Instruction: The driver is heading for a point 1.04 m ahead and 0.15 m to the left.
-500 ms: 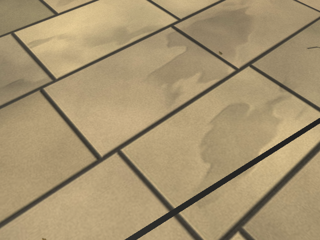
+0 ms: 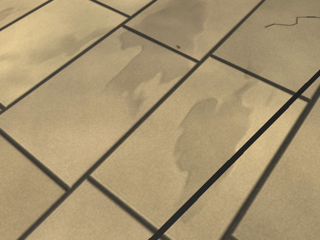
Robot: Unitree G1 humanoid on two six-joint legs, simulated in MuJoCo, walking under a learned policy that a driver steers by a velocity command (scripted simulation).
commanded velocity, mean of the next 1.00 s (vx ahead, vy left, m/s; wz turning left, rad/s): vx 0.01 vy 0.00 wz -0.06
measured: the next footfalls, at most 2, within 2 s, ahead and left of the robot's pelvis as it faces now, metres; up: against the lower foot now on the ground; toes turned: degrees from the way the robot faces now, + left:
left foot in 0.12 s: +0.07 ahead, +0.16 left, +0.00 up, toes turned -2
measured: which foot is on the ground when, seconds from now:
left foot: up 0.00-0.10, down 0.12-1.00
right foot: down 0.00-1.00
